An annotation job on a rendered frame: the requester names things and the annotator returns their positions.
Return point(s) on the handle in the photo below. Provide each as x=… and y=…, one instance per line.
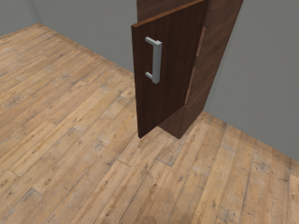
x=156, y=60

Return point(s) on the cupboard door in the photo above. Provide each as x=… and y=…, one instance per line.
x=179, y=30

